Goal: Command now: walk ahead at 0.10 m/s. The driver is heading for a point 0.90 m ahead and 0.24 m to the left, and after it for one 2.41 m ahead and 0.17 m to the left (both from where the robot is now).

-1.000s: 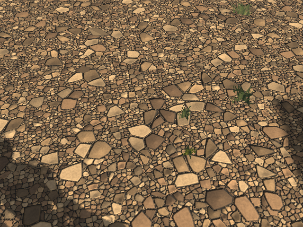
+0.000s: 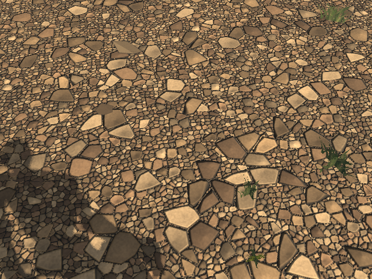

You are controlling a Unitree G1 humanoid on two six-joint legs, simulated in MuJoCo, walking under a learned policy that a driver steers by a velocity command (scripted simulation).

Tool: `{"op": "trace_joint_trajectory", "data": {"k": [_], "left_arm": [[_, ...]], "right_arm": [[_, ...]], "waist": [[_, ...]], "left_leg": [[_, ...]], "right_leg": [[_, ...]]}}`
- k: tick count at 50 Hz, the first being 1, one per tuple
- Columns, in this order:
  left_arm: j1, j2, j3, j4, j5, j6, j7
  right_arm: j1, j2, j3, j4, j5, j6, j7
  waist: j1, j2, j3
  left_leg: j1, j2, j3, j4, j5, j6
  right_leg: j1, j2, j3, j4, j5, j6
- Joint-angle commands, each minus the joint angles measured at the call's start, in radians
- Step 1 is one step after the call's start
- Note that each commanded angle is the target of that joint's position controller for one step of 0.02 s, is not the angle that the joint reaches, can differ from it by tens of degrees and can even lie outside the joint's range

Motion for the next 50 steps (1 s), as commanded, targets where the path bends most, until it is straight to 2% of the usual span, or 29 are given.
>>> {"op": "trace_joint_trajectory", "data": {"k": [1, 2, 3, 4, 5, 6, 7, 8, 9, 11, 13, 16, 25, 39, 40, 43, 44, 45, 46, 47, 49, 50], "left_arm": [[0.027, 0.110, 0.011, -0.021, 0.002, 0.006, 0.013], [0.013, 0.104, 0.009, -0.021, -0.002, 0.010, 0.017], [0.018, 0.100, 0.008, -0.016, -0.004, 0.013, 0.020], [0.054, 0.088, 0.005, -0.016, -0.001, 0.012, 0.022], [0.158, 0.056, 0.005, -0.001, -0.005, 0.014, 0.022], [0.194, 0.017, -0.004, 0.034, -0.018, 0.032, 0.028], [0.155, 0.049, 0.002, 0.036, -0.014, 0.043, 0.033], [0.112, 0.069, 0.009, 0.030, -0.011, 0.048, 0.032], [0.083, 0.076, 0.012, 0.026, -0.010, 0.052, 0.030], [0.071, 0.055, 0.007, 0.030, -0.009, 0.053, 0.027], [0.070, 0.047, 0.004, 0.042, -0.010, 0.050, 0.032], [0.059, 0.046, 0.004, 0.053, -0.011, 0.053, 0.039], [0.061, 0.036, -0.001, 0.078, -0.011, 0.061, 0.044], [0.092, 0.015, -0.011, 0.098, -0.011, 0.058, 0.045], [0.108, 0.011, -0.012, 0.103, -0.009, 0.057, 0.044], [0.136, 0.039, 0.005, 0.094, -0.003, 0.061, 0.038], [0.156, 0.045, 0.009, 0.088, -0.004, 0.061, 0.035], [0.193, 0.057, 0.015, 0.090, -0.008, 0.057, 0.034], [0.233, 0.083, 0.026, 0.100, -0.010, 0.053, 0.036], [0.230, 0.108, 0.038, 0.101, -0.007, 0.048, 0.037], [0.236, 0.115, 0.048, 0.096, 0.005, 0.033, 0.033], [0.234, 0.109, 0.049, 0.094, 0.009, 0.024, 0.030]], "right_arm": [[0.082, -0.053, -0.005, 0.005, 0.002, 0.000, -0.013], [0.096, -0.046, -0.002, 0.014, 0.000, -0.003, -0.016], [0.112, -0.049, 0.001, 0.021, -0.003, -0.011, -0.020], [0.158, -0.099, -0.008, 0.037, -0.008, -0.021, -0.026], [0.168, -0.138, -0.012, 0.040, -0.008, -0.027, -0.027], [0.139, -0.095, -0.001, 0.046, 0.011, -0.021, -0.024], [0.105, -0.060, 0.007, 0.039, 0.007, -0.017, -0.018], [0.080, -0.056, 0.007, 0.035, 0.006, -0.014, -0.015], [0.087, -0.056, 0.007, 0.043, 0.006, -0.012, -0.017], [0.113, -0.057, 0.004, 0.062, 0.016, -0.012, -0.026], [0.125, -0.052, 0.003, 0.073, 0.017, -0.012, -0.027], [0.134, -0.048, 0.003, 0.087, 0.014, -0.010, -0.027], [0.165, -0.034, 0.008, 0.125, 0.011, -0.002, -0.029], [0.203, -0.017, 0.015, 0.155, 0.012, 0.006, -0.027], [0.212, -0.013, 0.015, 0.159, 0.012, 0.007, -0.026], [0.206, -0.047, -0.004, 0.143, 0.009, 0.017, -0.019], [0.187, -0.043, -0.005, 0.127, 0.007, 0.016, -0.013], [0.151, -0.023, -0.002, 0.104, 0.006, 0.010, -0.006], [0.105, 0.007, 0.003, 0.077, 0.001, 0.001, 0.002], [0.069, 0.011, 0.004, 0.051, -0.015, -0.008, 0.010], [0.029, -0.032, -0.010, 0.009, -0.020, -0.027, 0.021], [0.019, -0.044, -0.016, -0.005, -0.017, -0.036, 0.026]], "waist": [[-0.025, -0.112, -0.065], [-0.038, -0.098, -0.052], [-0.050, -0.064, -0.043], [-0.038, -0.003, -0.074], [0.026, 0.083, -0.090], [0.017, 0.126, -0.096], [0.014, 0.098, -0.056], [0.008, 0.076, -0.031], [0.000, 0.058, -0.026], [-0.005, 0.030, -0.029], [-0.009, -0.003, -0.037], [-0.014, -0.020, -0.034], [-0.018, -0.028, -0.009], [-0.027, -0.028, 0.022], [-0.025, -0.027, 0.004], [-0.014, -0.050, 0.061], [-0.001, -0.066, 0.106], [0.021, -0.101, 0.143], [0.041, -0.164, 0.164], [0.042, -0.187, 0.195], [0.041, -0.138, 0.193], [0.034, -0.116, 0.186]], "left_leg": [[0.186, -0.020, 0.023, -0.093, -0.016, 0.007], [0.232, -0.019, 0.023, -0.183, 0.010, 0.014], [0.302, 0.001, -0.006, -0.311, 0.117, 0.019], [0.406, 0.089, -0.095, -0.329, 0.321, 0.026], [0.475, 0.195, -0.186, -0.290, 0.576, 0.073], [0.383, 0.221, -0.210, -0.305, 0.521, 0.135], [0.311, 0.182, -0.205, -0.333, 0.402, 0.116], [0.275, 0.135, -0.170, -0.344, 0.315, 0.087], [0.266, 0.105, -0.143, -0.346, 0.286, 0.068], [0.288, 0.075, -0.115, -0.345, 0.266, 0.051], [0.319, 0.076, -0.114, -0.341, 0.291, 0.051], [0.328, 0.075, -0.112, -0.345, 0.297, 0.052], [0.320, 0.064, -0.108, -0.367, 0.240, 0.045], [0.308, 0.054, -0.107, -0.387, 0.140, 0.039], [0.313, 0.043, -0.104, -0.392, 0.049, 0.040], [0.204, -0.007, -0.084, -0.331, -0.335, 0.073], [0.123, -0.017, -0.080, -0.296, -0.405, 0.079], [0.033, -0.040, -0.055, -0.231, -0.398, 0.075], [-0.041, -0.073, 0.016, -0.112, -0.301, 0.060], [-0.101, -0.051, 0.062, -0.017, -0.215, 0.052], [-0.202, -0.002, 0.035, 0.091, -0.231, 0.049], [-0.231, 0.014, 0.024, 0.105, -0.232, 0.045]], "right_leg": [[-0.054, -0.284, 0.147, -0.013, 0.584, -0.097], [-0.066, -0.281, 0.158, 0.011, 0.509, -0.084], [-0.089, -0.264, 0.164, 0.036, 0.403, -0.051], [-0.125, -0.228, 0.156, 0.074, 0.258, -0.014], [-0.181, -0.158, 0.122, 0.091, -0.006, 0.011], [-0.114, -0.117, 0.091, 0.061, -0.134, 0.029], [-0.063, -0.118, 0.104, 0.030, -0.104, 0.037], [-0.043, -0.122, 0.117, 0.013, -0.052, 0.038], [-0.023, -0.136, 0.127, 0.003, -0.003, 0.035], [-0.015, -0.159, 0.137, -0.007, 0.054, 0.035], [-0.014, -0.165, 0.137, -0.015, 0.071, 0.039], [-0.007, -0.169, 0.136, -0.023, 0.073, 0.043], [-0.007, -0.179, 0.139, -0.031, 0.058, 0.044], [-0.043, -0.185, 0.147, -0.046, 0.019, 0.042], [-0.038, -0.178, 0.145, -0.056, -0.056, 0.038], [-0.091, -0.159, 0.169, -0.038, -0.405, -0.011], [-0.100, -0.183, 0.217, -0.063, -0.504, -0.037], [-0.076, -0.230, 0.293, -0.111, -0.573, -0.067], [-0.030, -0.308, 0.399, -0.191, -0.617, -0.105], [-0.009, -0.391, 0.473, -0.238, -0.596, -0.141], [0.052, -0.433, 0.502, -0.251, -0.475, -0.174], [0.093, -0.425, 0.475, -0.238, -0.391, -0.170]]}}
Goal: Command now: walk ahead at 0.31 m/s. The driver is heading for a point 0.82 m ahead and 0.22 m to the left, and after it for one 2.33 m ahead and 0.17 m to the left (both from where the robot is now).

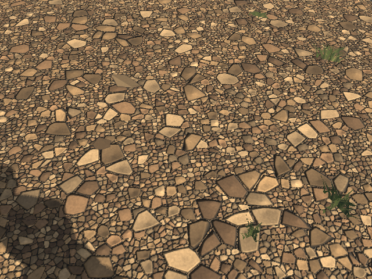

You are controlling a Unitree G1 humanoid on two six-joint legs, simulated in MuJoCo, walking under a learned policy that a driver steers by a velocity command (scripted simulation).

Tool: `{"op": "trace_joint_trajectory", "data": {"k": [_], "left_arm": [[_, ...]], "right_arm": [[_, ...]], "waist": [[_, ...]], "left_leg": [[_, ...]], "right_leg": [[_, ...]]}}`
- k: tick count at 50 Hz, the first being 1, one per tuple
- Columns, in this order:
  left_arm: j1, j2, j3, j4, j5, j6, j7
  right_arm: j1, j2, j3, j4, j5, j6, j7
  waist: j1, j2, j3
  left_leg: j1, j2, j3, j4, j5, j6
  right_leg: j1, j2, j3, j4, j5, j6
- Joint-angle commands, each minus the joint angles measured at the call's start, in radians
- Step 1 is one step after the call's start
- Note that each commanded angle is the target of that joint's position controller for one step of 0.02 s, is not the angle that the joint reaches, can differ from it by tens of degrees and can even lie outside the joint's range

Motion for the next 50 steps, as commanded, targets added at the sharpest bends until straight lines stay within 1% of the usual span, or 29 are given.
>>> {"op": "trace_joint_trajectory", "data": {"k": [1, 4, 6, 7, 8, 9, 10, 11, 12, 14, 15, 18, 22, 24, 27, 29, 30, 31, 32, 33, 34, 35, 36, 37, 39, 41, 44, 47, 50], "left_arm": [[0.100, 0.121, 0.028, -0.001, 0.007, -0.025, -0.003], [0.069, 0.136, 0.033, -0.016, 0.005, -0.041, -0.007], [0.015, 0.147, 0.036, -0.031, -0.006, -0.045, -0.013], [0.013, 0.144, 0.033, -0.034, -0.003, -0.052, -0.019], [-0.003, 0.122, 0.024, -0.048, -0.003, -0.060, -0.027], [0.026, 0.045, 0.008, -0.098, -0.015, -0.063, -0.035], [-0.052, 0.097, 0.024, -0.119, 0.013, -0.059, -0.044], [-0.106, 0.083, 0.024, -0.145, 0.011, -0.057, -0.053], [-0.128, 0.073, 0.023, -0.150, 0.005, -0.062, -0.059], [-0.093, 0.062, 0.028, -0.143, 0.012, -0.050, -0.063], [-0.082, 0.060, 0.030, -0.140, 0.014, -0.039, -0.066], [-0.173, 0.075, 0.039, -0.178, 0.010, -0.017, -0.071], [-0.388, 0.068, 0.033, -0.260, 0.004, -0.016, -0.078], [-0.464, 0.061, 0.028, -0.289, -0.002, -0.017, -0.080], [-0.528, 0.078, 0.032, -0.321, -0.004, -0.020, -0.077], [-0.514, 0.097, 0.040, -0.329, -0.005, -0.029, -0.072], [-0.463, 0.109, 0.048, -0.318, -0.006, -0.035, -0.066], [-0.366, 0.128, 0.059, -0.290, -0.006, -0.043, -0.058], [-0.200, 0.149, 0.073, -0.237, -0.003, -0.054, -0.049], [-0.040, 0.221, 0.095, -0.205, 0.024, -0.064, -0.036], [0.020, 0.320, 0.117, -0.209, 0.048, -0.064, -0.039], [-0.063, 0.275, 0.111, -0.225, 0.015, -0.047, -0.047], [-0.184, 0.207, 0.089, -0.246, 0.006, -0.048, -0.049], [-0.243, 0.153, 0.074, -0.254, 0.004, -0.058, -0.051], [-0.234, 0.098, 0.057, -0.227, 0.001, -0.071, -0.038], [-0.182, 0.095, 0.054, -0.209, -0.003, -0.087, -0.032], [-0.141, 0.127, 0.059, -0.201, -0.006, -0.099, -0.030], [-0.102, 0.124, 0.054, -0.193, -0.002, -0.101, -0.030], [-0.074, 0.138, 0.052, -0.190, -0.004, -0.101, -0.026]], "right_arm": [[-0.165, -0.083, -0.022, -0.131, 0.001, -0.045, 0.017], [-0.173, -0.074, -0.031, -0.162, 0.015, -0.055, 0.030], [-0.043, -0.057, -0.037, -0.127, 0.023, -0.055, 0.031], [0.087, -0.083, -0.055, -0.080, 0.024, -0.057, 0.024], [0.250, -0.155, -0.081, -0.042, 0.012, -0.064, 0.009], [0.387, -0.271, -0.105, -0.025, 0.001, -0.062, 0.000], [0.301, -0.215, -0.085, -0.027, 0.008, -0.047, -0.001], [0.170, -0.199, -0.076, -0.067, 0.007, -0.046, 0.000], [0.089, -0.172, -0.066, -0.091, 0.009, -0.053, 0.005], [0.044, -0.122, -0.044, -0.096, 0.013, -0.070, 0.003], [0.062, -0.112, -0.038, -0.088, 0.013, -0.077, 0.000], [0.135, -0.124, -0.031, -0.062, 0.014, -0.092, -0.008], [0.174, -0.116, -0.020, -0.057, 0.013, -0.095, -0.007], [0.194, -0.121, -0.020, -0.054, 0.015, -0.098, -0.008], [0.223, -0.132, -0.023, -0.041, 0.016, -0.100, -0.013], [0.206, -0.147, -0.027, -0.042, 0.010, -0.098, -0.016], [0.184, -0.160, -0.031, -0.047, 0.007, -0.097, -0.018], [0.167, -0.175, -0.036, -0.051, 0.005, -0.095, -0.018], [0.146, -0.182, -0.037, -0.057, 0.008, -0.090, -0.014], [0.151, -0.151, -0.029, -0.078, 0.019, -0.090, -0.008], [0.283, -0.017, -0.004, -0.098, 0.063, -0.082, 0.000], [0.237, -0.129, -0.035, -0.091, 0.043, -0.074, -0.005], [0.135, -0.143, -0.043, -0.124, 0.033, -0.070, -0.004], [0.074, -0.126, -0.042, -0.141, 0.026, -0.072, 0.000], [0.071, -0.098, -0.048, -0.145, 0.002, -0.049, 0.012], [0.071, -0.073, -0.051, -0.155, -0.003, -0.025, 0.022], [-0.028, -0.069, -0.050, -0.202, -0.005, -0.002, 0.035], [-0.145, -0.078, -0.047, -0.249, -0.002, 0.001, 0.048], [-0.261, -0.071, -0.036, -0.293, 0.000, -0.004, 0.059]], "waist": [[0.019, -0.058, 0.265], [-0.006, -0.070, 0.227], [-0.079, -0.062, 0.188], [-0.130, -0.024, 0.133], [-0.205, 0.090, 0.047], [-0.215, 0.354, -0.053], [-0.159, 0.209, 0.016], [-0.105, 0.112, 0.104], [-0.076, 0.041, 0.131], [-0.016, 0.049, 0.123], [-0.008, 0.061, 0.111], [-0.006, 0.070, 0.128], [-0.038, 0.080, 0.162], [-0.054, 0.095, 0.164], [-0.067, 0.097, 0.169], [-0.044, 0.093, 0.155], [-0.018, 0.097, 0.123], [0.021, 0.100, 0.068], [0.091, 0.074, -0.021], [0.139, 0.017, -0.135], [0.077, -0.197, -0.285], [0.066, -0.091, -0.274], [0.025, -0.039, -0.114], [0.011, 0.004, -0.027], [-0.037, -0.025, 0.033], [-0.054, -0.025, 0.034], [-0.058, -0.029, 0.069], [-0.043, -0.033, 0.103], [-0.020, -0.038, 0.123]], "left_leg": [[-0.370, 0.078, -0.037, 0.076, -0.021, -0.006], [-0.210, 0.049, 0.008, -0.033, 0.039, -0.010], [0.086, -0.013, 0.068, -0.152, 0.129, 0.000], [0.284, -0.050, 0.070, -0.188, 0.135, 0.010], [0.472, 0.075, -0.099, -0.268, 0.036, 0.046], [0.583, 0.379, -0.630, -0.502, -0.194, 0.165], [0.458, 0.399, -0.753, -0.576, -0.248, 0.180], [0.356, 0.391, -0.635, -0.553, -0.236, 0.168], [0.273, 0.349, -0.522, -0.567, -0.101, 0.148], [0.196, 0.272, -0.359, -0.584, 0.085, 0.110], [0.197, 0.256, -0.310, -0.584, 0.170, 0.108], [0.236, 0.240, -0.225, -0.595, 0.350, 0.119], [0.251, 0.210, -0.145, -0.608, 0.481, 0.122], [0.259, 0.204, -0.117, -0.609, 0.539, 0.118], [0.320, 0.229, -0.119, -0.589, 0.624, 0.117], [0.377, 0.245, -0.129, -0.520, 0.779, 0.111], [0.394, 0.241, -0.123, -0.448, 0.917, 0.099], [0.397, 0.229, -0.119, -0.330, 1.027, 0.087], [0.344, 0.188, -0.095, -0.138, 1.000, 0.069], [0.154, 0.138, -0.077, 0.126, 0.721, 0.056], [-0.189, -0.025, -0.016, 0.515, -0.006, 0.013], [-0.255, -0.009, -0.124, 0.632, -0.059, 0.030], [-0.290, 0.048, -0.129, 0.627, 0.032, 0.035], [-0.275, 0.085, -0.128, 0.575, 0.096, 0.036], [-0.208, 0.120, -0.126, 0.509, 0.124, 0.030], [-0.204, 0.123, -0.114, 0.487, 0.137, 0.023], [-0.305, 0.142, -0.096, 0.433, 0.223, 0.009], [-0.370, 0.142, -0.070, 0.298, 0.330, -0.003], [-0.328, 0.121, -0.011, 0.095, 0.407, -0.005]], "right_leg": [[0.022, -0.348, 0.374, -0.286, -0.154, -0.198], [-0.036, -0.292, 0.252, -0.238, 0.036, -0.159], [-0.198, -0.233, 0.148, -0.126, 0.169, -0.120], [-0.277, -0.186, 0.093, 0.020, 0.321, -0.095], [-0.390, -0.114, -0.002, 0.295, 0.357, -0.053], [-0.593, 0.031, -0.087, 0.691, -0.060, -0.001], [-0.654, -0.013, 0.059, 0.836, -0.130, -0.028], [-0.689, -0.069, 0.074, 0.877, -0.033, -0.045], [-0.660, -0.102, 0.080, 0.835, 0.057, -0.048], [-0.572, -0.127, 0.070, 0.750, 0.108, -0.033], [-0.554, -0.120, 0.056, 0.733, 0.120, -0.025], [-0.629, -0.117, 0.023, 0.657, 0.172, -0.004], [-0.664, -0.104, -0.019, 0.430, 0.281, 0.019], [-0.614, -0.082, -0.042, 0.312, 0.330, 0.015], [-0.568, -0.066, -0.052, 0.217, 0.342, -0.012], [-0.526, -0.047, -0.047, 0.178, 0.296, -0.037], [-0.454, -0.023, -0.050, 0.161, 0.257, -0.050], [-0.340, 0.006, -0.055, 0.139, 0.223, -0.062], [-0.138, 0.020, -0.063, 0.070, 0.256, -0.077], [0.121, -0.146, 0.107, 0.047, 0.148, -0.111], [0.392, -0.470, 0.591, -0.045, 0.008, -0.226], [0.291, -0.461, 0.716, -0.155, -0.103, -0.230], [0.138, -0.430, 0.548, -0.178, -0.132, -0.193], [0.009, -0.390, 0.421, -0.214, -0.023, -0.163], [-0.123, -0.319, 0.232, -0.237, 0.151, -0.108], [-0.139, -0.309, 0.147, -0.246, 0.254, -0.101], [-0.127, -0.302, 0.045, -0.274, 0.307, -0.095], [-0.101, -0.279, -0.046, -0.282, 0.372, -0.088], [-0.077, -0.266, -0.126, -0.271, 0.465, -0.077]]}}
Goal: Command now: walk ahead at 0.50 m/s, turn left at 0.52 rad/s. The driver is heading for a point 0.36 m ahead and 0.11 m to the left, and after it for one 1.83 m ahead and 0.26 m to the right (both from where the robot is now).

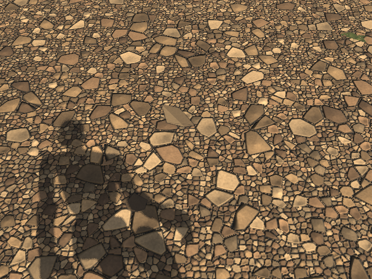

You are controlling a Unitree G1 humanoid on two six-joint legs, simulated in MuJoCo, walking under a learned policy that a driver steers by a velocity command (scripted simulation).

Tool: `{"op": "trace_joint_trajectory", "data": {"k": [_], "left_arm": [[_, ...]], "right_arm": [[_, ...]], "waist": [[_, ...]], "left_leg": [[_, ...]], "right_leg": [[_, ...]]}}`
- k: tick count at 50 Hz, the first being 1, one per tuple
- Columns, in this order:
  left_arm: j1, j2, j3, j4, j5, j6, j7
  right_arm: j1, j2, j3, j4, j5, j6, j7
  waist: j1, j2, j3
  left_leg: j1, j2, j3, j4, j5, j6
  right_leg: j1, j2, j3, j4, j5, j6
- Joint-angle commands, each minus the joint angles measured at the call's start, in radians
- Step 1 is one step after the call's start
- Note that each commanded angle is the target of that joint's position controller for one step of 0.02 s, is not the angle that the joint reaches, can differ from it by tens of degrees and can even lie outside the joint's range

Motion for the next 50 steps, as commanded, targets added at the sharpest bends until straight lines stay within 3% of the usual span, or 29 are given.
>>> {"op": "trace_joint_trajectory", "data": {"k": [1, 4, 6, 8, 9, 10, 11, 12, 13, 14, 15, 17, 18, 20, 24, 27, 31, 35, 36, 37, 38, 39, 40, 41, 42, 44, 47, 50], "left_arm": [[0.016, 0.113, 0.014, -0.046, -0.002, -0.015, 0.007], [0.066, 0.133, 0.019, -0.030, 0.000, -0.003, 0.015], [0.064, 0.151, 0.022, -0.029, 0.003, 0.009, 0.021], [0.049, 0.186, 0.033, -0.033, 0.005, 0.025, 0.025], [0.040, 0.202, 0.037, -0.041, 0.004, 0.035, 0.022], [0.024, 0.207, 0.038, -0.055, 0.000, 0.043, 0.015], [0.021, 0.159, 0.027, -0.091, 0.001, 0.044, 0.010], [0.034, 0.083, 0.016, -0.168, -0.025, 0.037, -0.009], [-0.072, 0.143, 0.023, -0.170, -0.021, 0.032, -0.007], [-0.076, 0.113, 0.012, -0.164, -0.037, 0.024, -0.006], [-0.037, 0.100, 0.009, -0.128, -0.033, 0.025, 0.000], [0.020, 0.089, 0.010, -0.090, 0.003, 0.064, 0.000], [0.041, 0.081, 0.011, -0.077, 0.004, 0.081, -0.004], [0.046, 0.074, 0.014, -0.067, -0.001, 0.097, -0.012], [-0.057, 0.083, 0.012, -0.095, 0.001, 0.104, -0.017], [-0.156, 0.071, 0.002, -0.138, 0.004, 0.108, -0.020], [-0.172, 0.070, -0.002, -0.165, 0.012, 0.111, -0.021], [-0.100, 0.087, 0.010, -0.169, 0.012, 0.107, -0.016], [-0.040, 0.092, 0.014, -0.161, 0.013, 0.098, -0.012], [0.039, 0.168, 0.036, -0.160, 0.014, 0.085, -0.003], [0.025, 0.291, 0.067, -0.168, 0.006, 0.090, 0.006], [0.045, 0.298, 0.071, -0.167, -0.030, 0.100, 0.000], [-0.033, 0.256, 0.067, -0.186, -0.022, 0.113, 0.003], [-0.104, 0.201, 0.049, -0.201, -0.017, 0.127, 0.007], [-0.154, 0.170, 0.038, -0.217, -0.018, 0.134, 0.010], [-0.177, 0.168, 0.036, -0.232, -0.012, 0.134, 0.010], [-0.141, 0.218, 0.052, -0.231, -0.008, 0.121, -0.001], [-0.132, 0.234, 0.058, -0.246, -0.005, 0.131, -0.003]], "right_arm": [[-0.098, 0.005, 0.015, -0.083, 0.000, -0.007, 0.015], [-0.163, -0.009, 0.014, -0.116, -0.005, -0.010, 0.022], [-0.153, -0.023, 0.007, -0.121, -0.007, -0.010, 0.020], [-0.055, -0.050, -0.008, -0.100, -0.010, -0.010, 0.011], [0.041, -0.070, -0.020, -0.073, -0.009, -0.015, 0.006], [0.182, -0.104, -0.039, -0.028, -0.017, -0.024, -0.005], [0.276, -0.198, -0.068, -0.012, -0.027, -0.030, -0.019], [0.227, -0.284, -0.080, -0.040, -0.013, -0.025, -0.022], [0.232, -0.239, -0.068, -0.034, 0.005, -0.014, -0.032], [0.176, -0.184, -0.050, -0.026, 0.011, -0.023, -0.041], [0.138, -0.125, -0.033, -0.020, 0.013, -0.037, -0.041], [0.094, -0.063, -0.007, -0.010, 0.018, -0.060, -0.048], [0.109, -0.063, -0.002, 0.001, 0.016, -0.071, -0.050], [0.128, -0.100, -0.003, 0.017, 0.016, -0.082, -0.054], [0.111, -0.098, 0.008, 0.005, 0.022, -0.074, -0.070], [0.145, -0.101, 0.011, 0.015, 0.026, -0.060, -0.089], [0.182, -0.116, 0.004, 0.030, 0.020, -0.038, -0.104], [0.152, -0.146, -0.013, 0.014, 0.018, -0.020, -0.108], [0.135, -0.157, -0.018, 0.007, 0.018, -0.015, -0.106], [0.117, -0.167, -0.023, -0.019, 0.022, -0.015, -0.101], [0.130, -0.073, -0.006, -0.076, 0.021, -0.005, -0.085], [0.160, -0.057, 0.007, -0.071, 0.004, 0.013, -0.081], [0.122, -0.076, 0.003, -0.073, 0.014, 0.019, -0.080], [0.079, -0.098, -0.004, -0.082, 0.017, 0.014, -0.082], [0.060, -0.120, -0.011, -0.090, 0.009, 0.011, -0.083], [0.095, -0.103, -0.009, -0.085, -0.007, 0.028, -0.078], [0.098, -0.078, -0.001, -0.101, 0.009, 0.044, -0.077], [0.047, -0.094, -0.002, -0.132, 0.011, 0.052, -0.081]], "waist": [[-0.001, -0.096, 0.068], [0.017, -0.098, 0.077], [-0.001, -0.115, 0.058], [-0.049, -0.144, -0.005], [-0.086, -0.144, -0.064], [-0.153, -0.102, -0.143], [-0.179, 0.007, -0.234], [-0.103, 0.207, -0.294], [-0.124, -0.012, -0.229], [-0.086, -0.020, -0.140], [-0.042, -0.082, -0.088], [0.010, -0.056, -0.067], [0.020, -0.040, -0.070], [0.034, -0.004, -0.063], [0.016, 0.059, -0.049], [-0.020, 0.069, -0.038], [-0.034, 0.064, -0.038], [0.000, 0.057, -0.057], [0.043, 0.024, -0.083], [0.097, -0.084, -0.143], [0.034, -0.292, -0.170], [0.039, -0.201, -0.268], [0.023, -0.133, -0.151], [0.003, -0.062, -0.052], [-0.017, -0.050, -0.021], [-0.036, -0.081, -0.058], [-0.027, -0.094, -0.107], [0.001, -0.143, -0.110]], "left_leg": [[0.023, -0.012, 0.060, -0.162, 0.073, 0.003], [0.033, -0.036, 0.104, -0.254, 0.018, 0.031], [0.090, -0.080, 0.136, -0.289, -0.061, 0.063], [0.211, -0.151, 0.165, -0.303, -0.167, 0.104], [0.315, -0.186, 0.165, -0.338, -0.195, 0.126], [0.518, -0.203, 0.132, -0.427, -0.162, 0.155], [0.754, 0.009, -0.153, -0.455, -0.263, 0.210], [0.965, 0.280, -0.737, -0.618, -0.122, 0.372], [0.896, 0.276, -0.598, -0.651, 0.105, 0.328], [0.785, 0.256, -0.423, -0.626, 0.353, 0.294], [0.672, 0.205, -0.295, -0.627, 0.535, 0.240], [0.542, 0.139, -0.139, -0.656, 0.611, 0.151], [0.524, 0.128, -0.105, -0.662, 0.675, 0.134], [0.528, 0.108, -0.030, -0.667, 0.772, 0.094], [0.568, 0.066, 0.091, -0.665, 0.745, 0.025], [0.621, 0.080, 0.124, -0.642, 0.725, 0.033], [0.693, 0.130, 0.130, -0.563, 0.726, 0.072], [0.679, 0.158, 0.129, -0.360, 0.777, 0.082], [0.635, 0.138, 0.152, -0.225, 0.723, 0.053], [0.493, 0.062, 0.186, 0.036, 0.475, -0.005], [0.163, -0.182, 0.183, 0.342, -0.554, -0.064], [0.178, -0.151, -0.048, 0.418, -0.617, -0.070], [0.124, -0.118, -0.064, 0.445, -0.545, -0.078], [0.099, -0.095, -0.064, 0.377, -0.462, -0.084], [0.101, -0.081, -0.061, 0.303, -0.402, -0.092], [0.152, -0.096, -0.047, 0.238, -0.341, -0.109], [0.158, -0.104, -0.050, 0.123, -0.339, -0.128], [0.141, -0.101, -0.065, 0.033, -0.338, -0.137]], "right_leg": [[-0.050, -0.275, 0.073, -0.127, 0.366, -0.076], [0.061, -0.300, 0.032, -0.086, 0.476, -0.073], [0.120, -0.307, -0.004, -0.001, 0.714, -0.065], [0.155, -0.312, -0.028, 0.181, 0.981, -0.057], [0.144, -0.312, -0.029, 0.338, 0.992, -0.055], [0.045, -0.296, -0.043, 0.569, 0.853, -0.030], [-0.203, -0.255, -0.029, 0.872, 0.366, 0.002], [-0.603, -0.015, 0.088, 1.220, -0.326, 0.063], [-0.673, -0.074, 0.239, 1.204, -0.216, 0.055], [-0.647, -0.106, 0.246, 1.150, -0.137, 0.046], [-0.568, -0.131, 0.258, 1.057, -0.118, 0.042], [-0.430, -0.137, 0.284, 0.937, -0.105, 0.039], [-0.394, -0.116, 0.288, 0.909, -0.096, 0.038], [-0.405, -0.083, 0.288, 0.854, -0.038, 0.038], [-0.459, -0.069, 0.238, 0.703, 0.099, 0.036], [-0.475, -0.068, 0.196, 0.563, 0.138, 0.034], [-0.463, -0.049, 0.163, 0.467, 0.070, 0.006], [-0.366, -0.004, 0.141, 0.366, -0.053, -0.057], [-0.275, -0.002, 0.159, 0.269, 0.037, -0.083], [-0.112, -0.110, 0.324, 0.190, 0.428, -0.149], [0.056, -0.380, 0.704, 0.174, 1.060, -0.332], [0.013, -0.427, 0.775, 0.125, 0.900, -0.407], [-0.083, -0.390, 0.706, 0.094, 0.661, -0.389], [-0.178, -0.323, 0.637, 0.051, 0.482, -0.328], [-0.213, -0.263, 0.588, 0.029, 0.388, -0.272], [-0.228, -0.196, 0.520, 0.039, 0.424, -0.231], [-0.181, -0.176, 0.528, 0.050, 0.415, -0.208], [-0.165, -0.169, 0.590, 0.023, 0.193, -0.195]]}}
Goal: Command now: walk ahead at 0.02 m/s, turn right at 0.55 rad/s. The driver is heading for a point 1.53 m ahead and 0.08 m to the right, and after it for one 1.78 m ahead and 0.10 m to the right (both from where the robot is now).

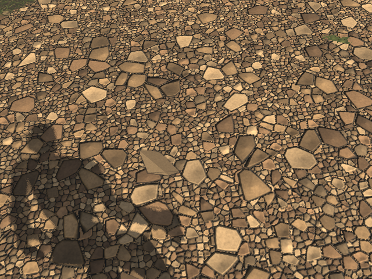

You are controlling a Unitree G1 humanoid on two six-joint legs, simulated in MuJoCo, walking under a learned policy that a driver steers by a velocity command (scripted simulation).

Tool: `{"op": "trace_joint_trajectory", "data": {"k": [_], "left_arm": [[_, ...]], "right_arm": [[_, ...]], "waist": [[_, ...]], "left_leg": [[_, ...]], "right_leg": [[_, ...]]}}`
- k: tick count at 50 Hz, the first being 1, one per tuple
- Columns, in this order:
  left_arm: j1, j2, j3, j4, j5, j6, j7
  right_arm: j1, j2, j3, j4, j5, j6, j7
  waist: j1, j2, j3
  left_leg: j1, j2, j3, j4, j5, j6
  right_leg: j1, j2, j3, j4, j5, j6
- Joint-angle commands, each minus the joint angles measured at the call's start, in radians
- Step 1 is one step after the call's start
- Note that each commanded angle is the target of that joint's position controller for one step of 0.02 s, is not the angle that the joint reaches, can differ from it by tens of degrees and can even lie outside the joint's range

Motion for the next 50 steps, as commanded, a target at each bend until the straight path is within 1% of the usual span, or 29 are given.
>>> {"op": "trace_joint_trajectory", "data": {"k": [1, 4, 8, 10, 11, 12, 13, 14, 15, 16, 17, 18, 19, 22, 24, 28, 30, 31, 32, 33, 34, 35, 36, 37, 38, 39, 40, 43, 50], "left_arm": [[0.037, 0.150, 0.036, -0.061, 0.004, 0.000, -0.001], [0.029, 0.161, 0.042, -0.078, 0.010, 0.008, -0.006], [-0.003, 0.168, 0.047, -0.099, 0.014, 0.014, -0.016], [-0.033, 0.166, 0.048, -0.109, 0.010, 0.019, -0.021], [-0.058, 0.163, 0.047, -0.115, 0.002, 0.023, -0.021], [-0.070, 0.144, 0.042, -0.125, -0.009, 0.022, -0.018], [-0.019, 0.074, 0.026, -0.133, -0.015, 0.020, -0.014], [-0.020, 0.088, 0.033, -0.141, -0.008, 0.013, -0.005], [-0.043, 0.156, 0.046, -0.136, 0.026, 0.011, -0.007], [-0.018, 0.158, 0.051, -0.116, 0.023, 0.013, -0.015], [0.019, 0.145, 0.049, -0.097, 0.020, 0.020, -0.023], [0.039, 0.137, 0.046, -0.088, 0.018, 0.027, -0.032], [0.044, 0.132, 0.042, -0.085, 0.015, 0.031, -0.039], [-0.029, 0.108, 0.024, -0.109, 0.005, 0.038, -0.039], [-0.057, 0.091, 0.011, -0.114, 0.002, 0.043, -0.036], [-0.077, 0.070, -0.015, -0.113, -0.011, 0.046, -0.026], [-0.058, 0.069, -0.021, -0.104, -0.016, 0.040, -0.018], [-0.026, 0.060, -0.027, -0.088, -0.014, 0.032, -0.014], [-0.015, 0.071, -0.030, -0.080, -0.003, 0.020, -0.008], [-0.003, 0.121, -0.027, -0.081, 0.017, 0.004, -0.001], [-0.066, 0.184, -0.021, -0.090, 0.010, -0.004, 0.005], [-0.078, 0.118, -0.038, -0.081, 0.001, -0.011, 0.004], [-0.113, 0.091, -0.049, -0.083, 0.003, -0.017, 0.003], [-0.128, 0.086, -0.053, -0.077, 0.005, -0.019, 0.006], [-0.117, 0.093, -0.054, -0.066, 0.002, -0.021, 0.012], [-0.098, 0.099, -0.054, -0.053, -0.002, -0.024, 0.015], [-0.081, 0.101, -0.054, -0.040, -0.005, -0.026, 0.015], [-0.060, 0.095, -0.058, -0.003, -0.007, -0.029, 0.016], [-0.048, 0.088, -0.064, 0.073, -0.007, -0.037, 0.018]], "right_arm": [[0.034, -0.078, -0.016, -0.057, 0.004, 0.005, -0.004], [0.011, -0.083, -0.014, -0.079, 0.009, -0.002, -0.005], [0.043, -0.093, -0.010, -0.094, 0.020, -0.019, -0.010], [0.104, -0.094, -0.008, -0.091, 0.028, -0.029, -0.014], [0.155, -0.091, -0.007, -0.080, 0.029, -0.035, -0.018], [0.194, -0.117, -0.014, -0.073, 0.022, -0.041, -0.025], [0.176, -0.208, -0.031, -0.091, 0.005, -0.042, -0.034], [0.067, -0.283, -0.042, -0.137, -0.007, -0.037, -0.029], [0.064, -0.235, -0.036, -0.137, -0.018, -0.037, -0.022], [0.021, -0.163, -0.015, -0.144, -0.008, -0.042, -0.015], [-0.010, -0.139, -0.008, -0.151, -0.005, -0.044, -0.009], [-0.012, -0.138, -0.006, -0.157, -0.003, -0.046, -0.009], [0.007, -0.136, -0.006, -0.158, -0.002, -0.048, -0.008], [0.110, -0.149, -0.012, -0.129, 0.000, -0.051, -0.004], [0.143, -0.158, -0.015, -0.113, 0.001, -0.053, -0.002], [0.132, -0.180, -0.019, -0.100, -0.004, -0.047, 0.014], [0.136, -0.193, -0.023, -0.083, -0.001, -0.037, 0.021], [0.126, -0.191, -0.023, -0.077, 0.006, -0.032, 0.023], [0.135, -0.180, -0.020, -0.069, 0.009, -0.032, 0.023], [0.155, -0.141, -0.009, -0.080, 0.011, -0.036, 0.026], [0.172, -0.064, 0.014, -0.099, 0.019, -0.040, 0.029], [0.147, -0.088, 0.013, -0.070, 0.011, -0.027, 0.019], [0.138, -0.099, 0.011, -0.062, 0.009, -0.021, 0.018], [0.125, -0.110, 0.009, -0.050, 0.008, -0.023, 0.021], [0.116, -0.128, 0.003, -0.045, 0.006, -0.026, 0.025], [0.130, -0.136, 0.004, -0.034, 0.003, -0.030, 0.029], [0.143, -0.136, 0.004, -0.014, 0.007, -0.034, 0.030], [0.150, -0.113, 0.011, 0.029, 0.008, -0.038, 0.027], [0.152, -0.102, 0.016, 0.115, 0.009, -0.037, 0.020]], "waist": [[0.004, -0.133, -0.123], [0.017, -0.140, -0.114], [0.009, -0.155, -0.127], [-0.018, -0.161, -0.131], [-0.050, -0.152, -0.129], [-0.068, -0.116, -0.117], [-0.027, 0.080, -0.115], [-0.013, 0.215, -0.056], [-0.010, 0.125, -0.044], [0.022, 0.067, -0.044], [0.044, 0.067, -0.046], [0.043, 0.111, -0.066], [0.029, 0.127, -0.076], [-0.030, 0.119, -0.085], [-0.051, 0.133, -0.093], [-0.062, 0.179, -0.106], [-0.050, 0.184, -0.103], [-0.022, 0.161, -0.100], [-0.013, 0.126, -0.104], [-0.030, 0.023, -0.150], [-0.081, -0.175, -0.117], [-0.046, -0.162, -0.106], [-0.060, -0.160, -0.077], [-0.056, -0.161, -0.064], [-0.050, -0.179, -0.052], [-0.048, -0.175, -0.058], [-0.043, -0.131, -0.050], [-0.041, -0.056, -0.030], [-0.044, -0.022, -0.023]], "left_leg": [[-0.019, -0.017, 0.013, -0.070, 0.009, -0.013], [0.008, -0.029, 0.004, -0.148, 0.002, -0.006], [0.107, -0.063, 0.003, -0.273, -0.029, 0.023], [0.208, -0.086, 0.008, -0.410, -0.015, 0.048], [0.296, -0.093, 0.017, -0.544, 0.050, 0.061], [0.396, -0.047, -0.018, -0.698, 0.100, 0.076], [0.465, 0.185, -0.244, -0.822, -0.020, 0.126], [0.375, 0.380, -0.469, -0.867, 0.057, 0.228], [0.287, 0.385, -0.409, -0.823, 0.208, 0.283], [0.257, 0.303, -0.297, -0.787, 0.317, 0.263], [0.266, 0.232, -0.191, -0.759, 0.405, 0.233], [0.306, 0.195, -0.134, -0.738, 0.472, 0.221], [0.340, 0.180, -0.100, -0.716, 0.563, 0.228], [0.464, 0.197, -0.089, -0.677, 0.687, 0.255], [0.514, 0.208, -0.091, -0.660, 0.709, 0.259], [0.448, 0.200, -0.066, -0.629, 0.719, 0.256], [0.429, 0.196, -0.071, -0.596, 0.754, 0.249], [0.401, 0.183, -0.060, -0.567, 0.738, 0.222], [0.335, 0.174, -0.057, -0.551, 0.664, 0.175], [0.237, 0.140, -0.028, -0.501, 0.487, 0.118], [0.181, 0.025, 0.061, -0.524, 0.143, 0.069], [0.280, 0.033, 0.056, -0.543, 0.023, 0.061], [0.307, 0.025, 0.053, -0.578, 0.084, 0.061], [0.337, 0.026, 0.048, -0.617, 0.170, 0.058], [0.357, 0.034, 0.043, -0.632, 0.246, 0.055], [0.376, 0.049, 0.035, -0.644, 0.289, 0.051], [0.369, 0.053, 0.033, -0.645, 0.304, 0.051], [0.369, 0.061, 0.024, -0.671, 0.311, 0.048], [0.401, 0.074, 0.017, -0.685, 0.313, 0.051]], "right_leg": [[0.128, -0.240, 0.312, -0.160, 0.009, -0.146], [0.116, -0.238, 0.370, -0.166, -0.087, -0.139], [0.104, -0.236, 0.437, -0.141, -0.010, -0.123], [0.076, -0.219, 0.464, -0.125, 0.025, -0.092], [0.035, -0.193, 0.459, -0.108, -0.009, -0.058], [-0.043, -0.141, 0.428, -0.071, -0.121, -0.001], [-0.155, -0.032, 0.295, 0.124, -0.335, 0.062], [-0.304, 0.113, 0.073, 0.347, -0.429, 0.095], [-0.250, 0.010, 0.085, 0.529, -0.408, 0.104], [-0.203, 0.008, 0.097, 0.607, -0.349, 0.102], [-0.190, 0.013, 0.088, 0.673, -0.299, 0.108], [-0.201, 0.016, 0.077, 0.724, -0.275, 0.116], [-0.213, 0.019, 0.069, 0.744, -0.275, 0.127], [-0.251, 0.012, 0.066, 0.656, -0.287, 0.155], [-0.226, 0.001, 0.066, 0.540, -0.306, 0.162], [-0.019, -0.024, -0.023, 0.268, -0.359, 0.138], [0.060, -0.025, -0.055, 0.112, -0.283, 0.117], [0.136, -0.029, -0.066, -0.048, -0.152, 0.103], [0.242, -0.064, -0.020, -0.179, 0.007, 0.088], [0.375, -0.196, 0.129, -0.200, 0.070, 0.064], [0.315, -0.357, 0.279, -0.148, 0.359, -0.018], [0.223, -0.370, 0.254, -0.122, 0.348, -0.068], [0.194, -0.325, 0.222, -0.122, 0.280, -0.049], [0.174, -0.276, 0.191, -0.126, 0.189, -0.014], [0.162, -0.240, 0.174, -0.129, 0.151, 0.014], [0.157, -0.220, 0.160, -0.136, 0.119, 0.028], [0.165, -0.206, 0.149, -0.140, 0.097, 0.034], [0.172, -0.198, 0.140, -0.132, 0.080, 0.033], [0.145, -0.185, 0.132, -0.150, 0.047, 0.031]]}}
Keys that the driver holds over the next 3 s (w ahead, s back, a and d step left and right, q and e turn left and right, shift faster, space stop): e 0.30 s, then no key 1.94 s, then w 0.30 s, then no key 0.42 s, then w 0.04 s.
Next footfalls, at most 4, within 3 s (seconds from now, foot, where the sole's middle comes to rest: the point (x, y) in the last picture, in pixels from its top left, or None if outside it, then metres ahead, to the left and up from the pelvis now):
0.26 left None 0.05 0.14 -0.78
0.66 right None -0.03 -0.06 -0.78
2.90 right None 0.25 -0.08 -0.78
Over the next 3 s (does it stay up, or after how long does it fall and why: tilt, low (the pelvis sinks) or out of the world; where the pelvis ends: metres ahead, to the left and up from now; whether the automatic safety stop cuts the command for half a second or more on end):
stays up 0.17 0.01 -0.01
